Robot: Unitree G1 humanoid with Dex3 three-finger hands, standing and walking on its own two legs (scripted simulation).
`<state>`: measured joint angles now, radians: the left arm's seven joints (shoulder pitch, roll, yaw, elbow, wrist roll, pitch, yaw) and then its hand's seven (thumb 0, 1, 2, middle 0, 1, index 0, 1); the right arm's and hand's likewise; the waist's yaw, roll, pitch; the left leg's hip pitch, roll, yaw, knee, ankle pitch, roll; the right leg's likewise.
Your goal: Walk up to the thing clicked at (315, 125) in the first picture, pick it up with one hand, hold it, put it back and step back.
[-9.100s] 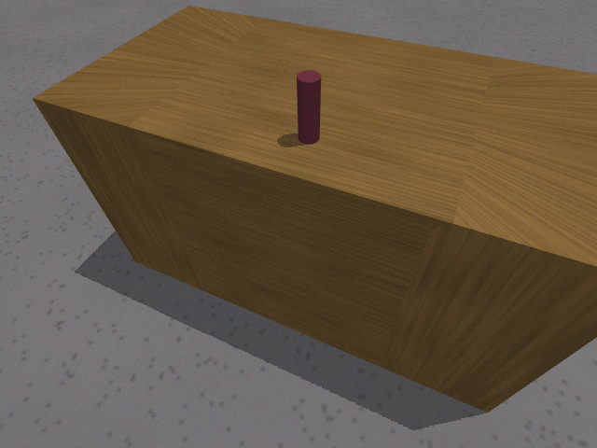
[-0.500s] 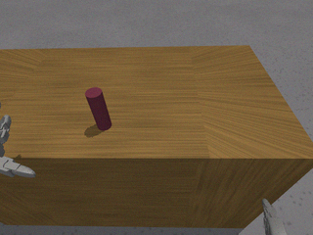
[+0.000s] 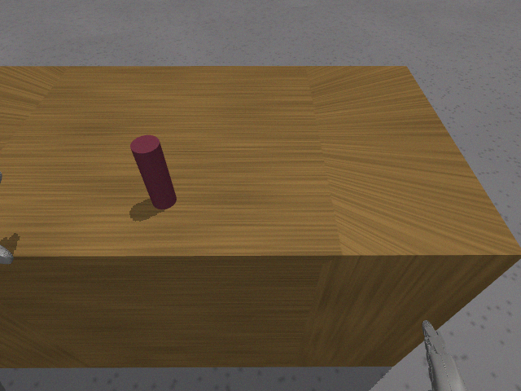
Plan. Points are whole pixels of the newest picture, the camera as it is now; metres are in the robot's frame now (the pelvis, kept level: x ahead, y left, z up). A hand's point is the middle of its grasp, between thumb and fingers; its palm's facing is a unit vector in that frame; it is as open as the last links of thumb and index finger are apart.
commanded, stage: go down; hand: left
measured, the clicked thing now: (155, 174) +0.49 +0.21 +0.05
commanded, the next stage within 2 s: approach in 1.70 s
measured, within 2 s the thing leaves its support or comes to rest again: neither
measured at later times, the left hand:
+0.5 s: hand out of the picture +0.36 +0.38 +0.15, palm faces +0.15 -0.99 +0.00, open 17.7 cm
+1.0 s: hand out of the picture +0.38 +0.39 +0.16, palm faces +0.16 -0.99 +0.00, open 17.7 cm
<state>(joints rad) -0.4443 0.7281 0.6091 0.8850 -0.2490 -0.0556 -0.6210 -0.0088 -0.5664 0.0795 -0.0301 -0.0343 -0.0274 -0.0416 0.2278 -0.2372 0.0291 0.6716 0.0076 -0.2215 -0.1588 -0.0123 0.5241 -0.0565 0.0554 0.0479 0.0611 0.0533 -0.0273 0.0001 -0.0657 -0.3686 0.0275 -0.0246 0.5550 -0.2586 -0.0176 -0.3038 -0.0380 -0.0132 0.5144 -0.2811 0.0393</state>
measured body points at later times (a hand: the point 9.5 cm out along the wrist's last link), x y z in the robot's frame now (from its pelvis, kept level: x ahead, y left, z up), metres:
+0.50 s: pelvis +0.01 +0.01 +0.00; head +0.03 +0.02 +0.44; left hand +0.35 +0.43 +0.15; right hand +0.16 -0.24 -0.08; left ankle +0.01 +0.13 -0.73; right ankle -0.01 -0.15 -0.73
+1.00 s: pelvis +0.01 +0.01 -0.01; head +0.05 +0.03 +0.44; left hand +0.37 +0.44 +0.16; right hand +0.16 -0.25 -0.08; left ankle +0.01 +0.13 -0.73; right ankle -0.01 -0.15 -0.73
